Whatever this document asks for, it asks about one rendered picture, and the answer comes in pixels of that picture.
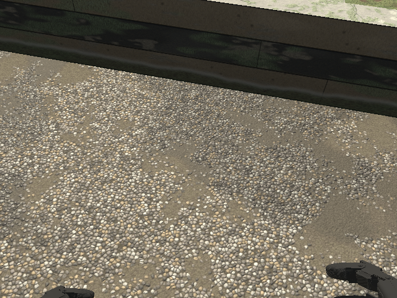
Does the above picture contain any left robot hand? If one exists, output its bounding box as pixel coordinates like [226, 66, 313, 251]
[40, 286, 94, 298]

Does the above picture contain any right robot hand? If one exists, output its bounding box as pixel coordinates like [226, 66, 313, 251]
[326, 260, 397, 298]

